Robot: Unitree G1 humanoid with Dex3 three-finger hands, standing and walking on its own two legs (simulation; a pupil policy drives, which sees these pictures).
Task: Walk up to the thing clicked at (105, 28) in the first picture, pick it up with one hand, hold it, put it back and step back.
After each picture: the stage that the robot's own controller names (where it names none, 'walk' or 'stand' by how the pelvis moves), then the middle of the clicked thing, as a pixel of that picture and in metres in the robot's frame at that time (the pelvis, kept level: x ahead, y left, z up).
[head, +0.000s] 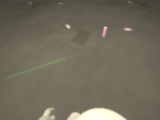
stand; (104, 31) +2.15 -0.31 -0.66
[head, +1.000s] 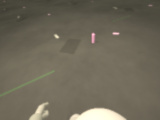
walk; (93, 38) +2.00 +0.07 -0.63
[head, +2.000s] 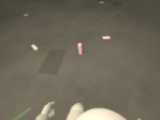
walk; (80, 49) +1.34 +0.33 -0.65
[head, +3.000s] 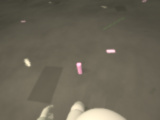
walk; (79, 68) +0.85 +0.27 -0.65
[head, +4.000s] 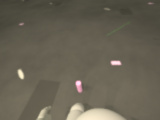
walk; (79, 86) +0.51 +0.22 -0.64
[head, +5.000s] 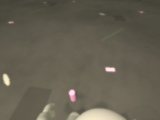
stand; (72, 96) +0.40 +0.23 -0.65
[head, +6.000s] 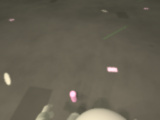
stand; (73, 97) +0.36 +0.21 -0.65
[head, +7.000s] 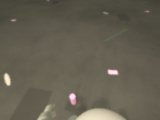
stand; (73, 99) +0.34 +0.21 -0.66
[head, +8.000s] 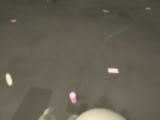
stand; (73, 98) +0.35 +0.22 -0.66
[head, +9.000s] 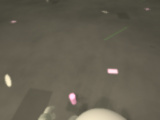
stand; (73, 99) +0.34 +0.23 -0.66
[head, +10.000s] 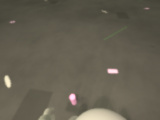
stand; (73, 99) +0.33 +0.22 -0.66
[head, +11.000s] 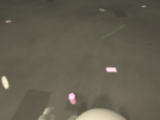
stand; (72, 99) +0.32 +0.23 -0.66
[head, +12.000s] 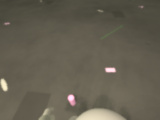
stand; (72, 100) +0.32 +0.24 -0.66
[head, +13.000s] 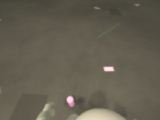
stand; (71, 101) +0.28 +0.22 -0.64
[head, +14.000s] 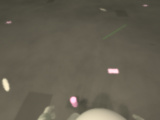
stand; (74, 102) +0.29 +0.21 -0.65
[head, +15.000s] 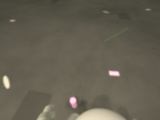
stand; (73, 102) +0.29 +0.20 -0.65
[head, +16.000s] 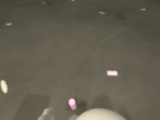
stand; (73, 104) +0.28 +0.22 -0.66
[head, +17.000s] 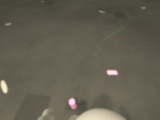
stand; (73, 104) +0.28 +0.22 -0.66
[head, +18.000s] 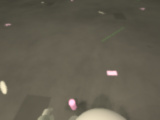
go down; (72, 105) +0.27 +0.22 -0.66
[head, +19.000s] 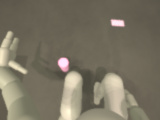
go down; (64, 65) +0.38 +0.20 -0.27
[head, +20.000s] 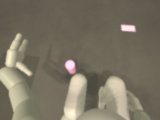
approach; (71, 68) +0.38 +0.18 -0.28
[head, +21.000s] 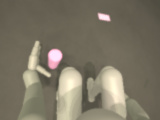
close in; (54, 60) +0.39 +0.20 -0.17
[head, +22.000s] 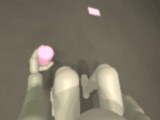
close; (44, 59) +0.39 +0.22 -0.17
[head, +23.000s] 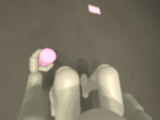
lift; (44, 60) +0.37 +0.22 -0.17
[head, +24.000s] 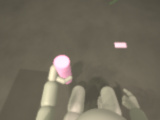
lift; (65, 72) +0.32 +0.18 +0.02
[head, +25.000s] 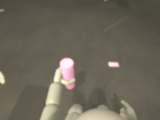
hold; (68, 75) +0.30 +0.17 +0.02
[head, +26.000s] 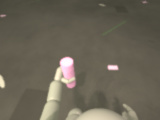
hold; (69, 74) +0.32 +0.17 +0.03
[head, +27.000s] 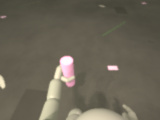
hold; (68, 73) +0.32 +0.17 +0.04
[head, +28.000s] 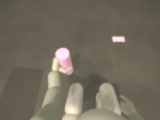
crouch; (66, 63) +0.39 +0.17 -0.04
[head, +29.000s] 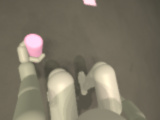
lower; (35, 51) +0.44 +0.23 -0.18
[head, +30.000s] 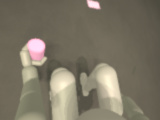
lower; (37, 54) +0.41 +0.25 -0.18
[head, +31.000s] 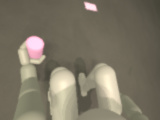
lower; (35, 53) +0.42 +0.25 -0.18
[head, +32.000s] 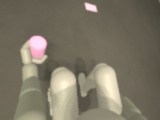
lower; (37, 52) +0.43 +0.24 -0.18
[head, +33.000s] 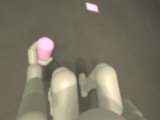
loosen; (44, 54) +0.42 +0.21 -0.17
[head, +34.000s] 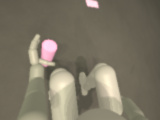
withdraw; (47, 55) +0.42 +0.18 -0.19
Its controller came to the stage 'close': yes
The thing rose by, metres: 0.69
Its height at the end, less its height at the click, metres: +0.00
